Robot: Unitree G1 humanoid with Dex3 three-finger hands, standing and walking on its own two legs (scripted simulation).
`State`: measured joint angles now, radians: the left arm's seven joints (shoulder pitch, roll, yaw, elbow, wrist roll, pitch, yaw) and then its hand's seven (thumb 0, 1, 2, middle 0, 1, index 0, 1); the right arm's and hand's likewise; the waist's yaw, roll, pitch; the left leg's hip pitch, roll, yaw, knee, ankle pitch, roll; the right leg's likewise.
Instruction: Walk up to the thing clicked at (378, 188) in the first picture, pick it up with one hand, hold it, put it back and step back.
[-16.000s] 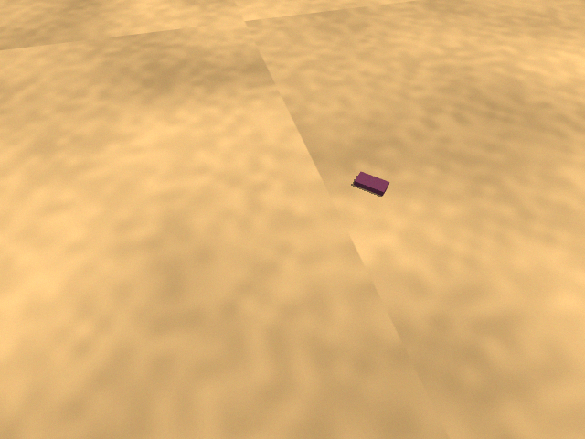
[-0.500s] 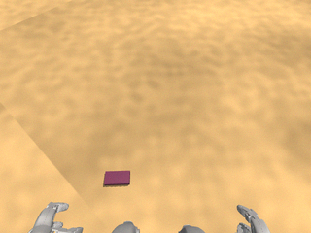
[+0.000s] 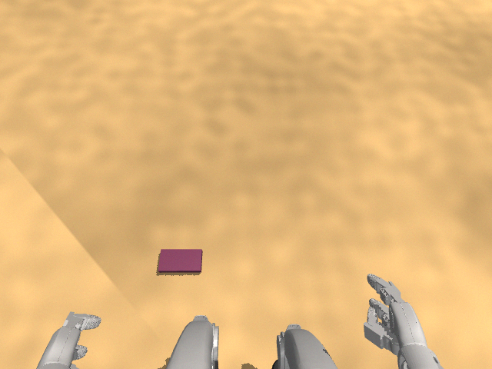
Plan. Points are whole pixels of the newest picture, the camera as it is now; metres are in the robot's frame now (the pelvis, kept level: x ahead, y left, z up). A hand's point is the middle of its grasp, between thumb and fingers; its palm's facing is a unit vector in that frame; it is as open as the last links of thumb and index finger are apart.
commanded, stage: rise first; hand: left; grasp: from above
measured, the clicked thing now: (181, 260) +0.44 +0.22 -0.67
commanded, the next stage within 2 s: none
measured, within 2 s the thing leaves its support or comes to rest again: neither
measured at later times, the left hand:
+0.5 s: hand (119, 320) +0.21 +0.28 -0.29, palm faces -0.45 -0.51 -0.74, open 14.2 cm
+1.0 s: hand (143, 281) +0.33 +0.28 -0.44, palm faces -0.48 -0.10 -0.87, open 14.1 cm
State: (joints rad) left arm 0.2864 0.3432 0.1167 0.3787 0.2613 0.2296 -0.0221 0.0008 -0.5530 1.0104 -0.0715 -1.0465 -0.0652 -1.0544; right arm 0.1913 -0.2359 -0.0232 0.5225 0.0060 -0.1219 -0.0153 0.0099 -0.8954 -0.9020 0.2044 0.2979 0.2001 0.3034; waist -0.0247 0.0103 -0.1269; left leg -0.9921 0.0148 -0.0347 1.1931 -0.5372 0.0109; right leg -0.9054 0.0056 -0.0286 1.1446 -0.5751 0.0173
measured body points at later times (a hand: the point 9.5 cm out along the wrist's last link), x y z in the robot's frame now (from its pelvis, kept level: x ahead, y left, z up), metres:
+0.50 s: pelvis -0.06 +0.00 -0.15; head +0.12 +0.01 +0.26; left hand +0.24 +0.31 -0.25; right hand +0.13 -0.27 -0.26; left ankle +0.01 +0.11 -0.64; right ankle -0.02 -0.14 -0.64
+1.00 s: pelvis -0.10 -0.01 -0.30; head +0.13 +0.02 +0.09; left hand +0.35 +0.29 -0.39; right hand -0.04 -0.29 -0.42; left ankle +0.01 +0.11 -0.64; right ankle -0.02 -0.14 -0.64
